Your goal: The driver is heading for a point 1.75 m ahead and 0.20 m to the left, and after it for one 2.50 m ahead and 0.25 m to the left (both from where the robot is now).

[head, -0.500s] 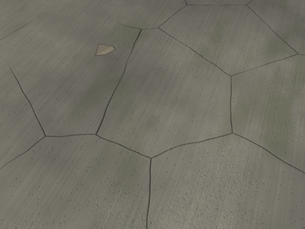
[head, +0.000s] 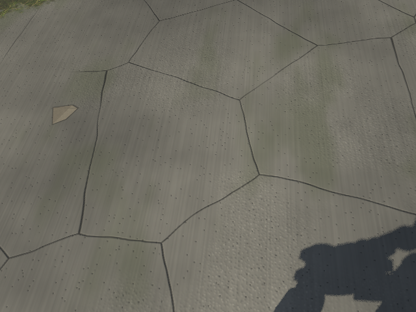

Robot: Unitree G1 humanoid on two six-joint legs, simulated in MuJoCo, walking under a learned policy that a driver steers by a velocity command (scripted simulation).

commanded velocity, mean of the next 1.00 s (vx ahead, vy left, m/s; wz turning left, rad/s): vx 0.26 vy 0.00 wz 0.17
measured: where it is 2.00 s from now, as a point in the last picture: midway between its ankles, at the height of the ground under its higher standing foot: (183, 204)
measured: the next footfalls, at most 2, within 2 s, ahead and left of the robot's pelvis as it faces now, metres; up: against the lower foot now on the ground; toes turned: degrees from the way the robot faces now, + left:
left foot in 0.28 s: +0.08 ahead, +0.15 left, +0.00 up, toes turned -6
left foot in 0.88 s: +0.37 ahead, +0.23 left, +0.00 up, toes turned +17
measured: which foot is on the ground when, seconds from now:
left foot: up 0.00-0.26, down 0.28-0.50, up 0.52-0.86, down 0.88-1.00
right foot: down 0.00-0.88, up 0.90-1.00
